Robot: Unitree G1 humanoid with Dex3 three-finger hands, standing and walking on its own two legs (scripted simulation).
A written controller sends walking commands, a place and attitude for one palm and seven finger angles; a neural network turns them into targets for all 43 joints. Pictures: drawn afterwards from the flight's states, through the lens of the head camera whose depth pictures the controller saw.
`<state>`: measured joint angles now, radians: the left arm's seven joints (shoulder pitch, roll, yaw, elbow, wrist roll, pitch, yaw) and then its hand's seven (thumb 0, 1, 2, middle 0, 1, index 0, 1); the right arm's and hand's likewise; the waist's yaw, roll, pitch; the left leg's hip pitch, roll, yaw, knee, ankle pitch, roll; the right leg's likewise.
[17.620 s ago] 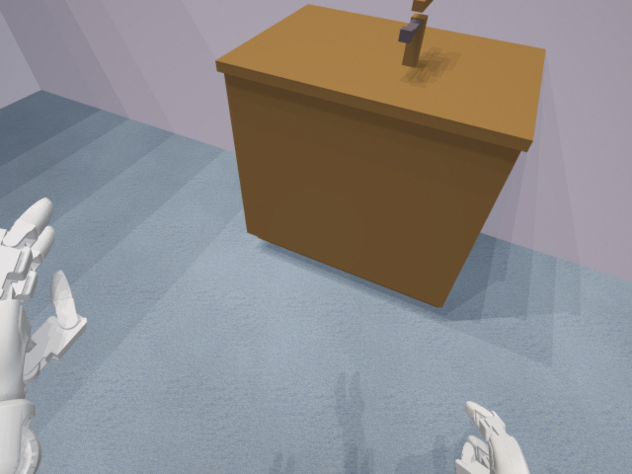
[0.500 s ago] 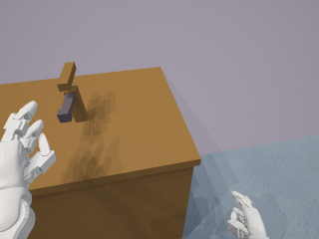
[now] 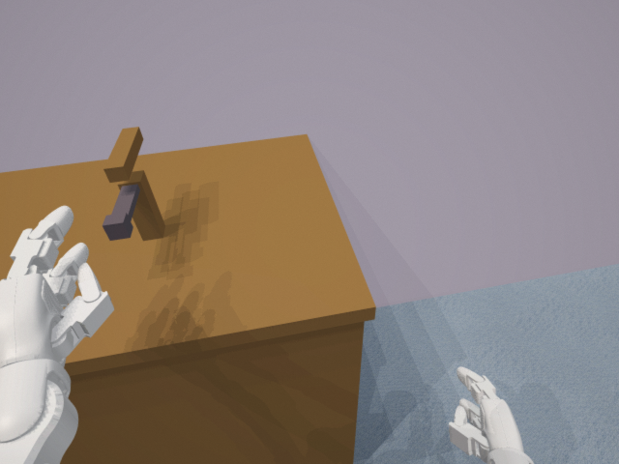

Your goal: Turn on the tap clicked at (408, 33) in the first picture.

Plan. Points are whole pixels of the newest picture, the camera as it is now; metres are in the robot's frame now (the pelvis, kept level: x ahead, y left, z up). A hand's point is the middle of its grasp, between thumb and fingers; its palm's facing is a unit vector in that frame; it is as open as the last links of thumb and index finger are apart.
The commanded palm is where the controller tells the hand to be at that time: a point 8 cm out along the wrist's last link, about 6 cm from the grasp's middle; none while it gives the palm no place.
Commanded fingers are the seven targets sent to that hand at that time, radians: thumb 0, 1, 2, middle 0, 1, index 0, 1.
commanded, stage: turn the palm inward beside the body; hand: left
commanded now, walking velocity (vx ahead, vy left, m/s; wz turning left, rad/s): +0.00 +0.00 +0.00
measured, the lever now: (118, 226) +0.36 +0.34 +0.15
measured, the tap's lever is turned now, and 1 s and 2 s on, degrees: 0 0 0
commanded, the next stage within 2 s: reach beside the lever's end, fingers flat in 0.28 s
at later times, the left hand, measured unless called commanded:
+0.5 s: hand (104, 297) +0.20 +0.23 +0.20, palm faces +0.52 -0.85 -0.12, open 7.4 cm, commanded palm +0.15 +0.28 +0.20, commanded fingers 0.00 0.90 0.90 -0.20 -0.30 -0.20 -0.30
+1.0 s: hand (95, 283) +0.23 +0.27 +0.18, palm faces +0.55 -0.83 -0.11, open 7.4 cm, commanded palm +0.18 +0.31 +0.19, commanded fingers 0.00 0.90 0.90 -0.19 -0.27 -0.19 -0.27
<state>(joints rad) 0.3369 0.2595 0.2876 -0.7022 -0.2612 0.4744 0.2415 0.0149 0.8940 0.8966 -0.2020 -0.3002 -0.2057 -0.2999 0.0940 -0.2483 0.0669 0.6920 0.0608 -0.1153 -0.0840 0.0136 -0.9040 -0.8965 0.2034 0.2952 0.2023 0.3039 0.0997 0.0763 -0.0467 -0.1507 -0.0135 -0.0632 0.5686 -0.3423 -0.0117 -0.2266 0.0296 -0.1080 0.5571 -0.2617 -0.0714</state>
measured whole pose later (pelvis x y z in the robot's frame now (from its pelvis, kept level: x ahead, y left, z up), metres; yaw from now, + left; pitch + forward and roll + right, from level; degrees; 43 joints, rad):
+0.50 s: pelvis +0.00 +0.00 +0.00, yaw +0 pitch -4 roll +0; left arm 0.34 0.26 0.30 -0.68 -0.27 0.45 0.23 0.01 0.89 0.90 -0.20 -0.30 -0.21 -0.30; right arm 0.10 -0.25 0.06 0.69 0.06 -0.12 -0.09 0.01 -0.90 -0.90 0.20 0.30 0.20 0.30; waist 0.10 0.08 -0.05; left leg -0.14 -0.01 -0.07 0.56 -0.34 -0.01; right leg -0.22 0.03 -0.11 0.55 -0.27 -0.07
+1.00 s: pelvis +0.00 +0.01 +0.00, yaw +0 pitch -3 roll +0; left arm 0.23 0.27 0.34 -0.49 -0.25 0.41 0.22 0.02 0.89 0.90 -0.20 -0.29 -0.20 -0.29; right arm 0.12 -0.24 0.06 0.70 0.06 -0.12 -0.11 0.01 -0.90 -0.90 0.20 0.30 0.20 0.30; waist 0.09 0.06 -0.04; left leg -0.15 -0.03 -0.05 0.54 -0.33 0.00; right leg -0.23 0.02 -0.09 0.54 -0.25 -0.06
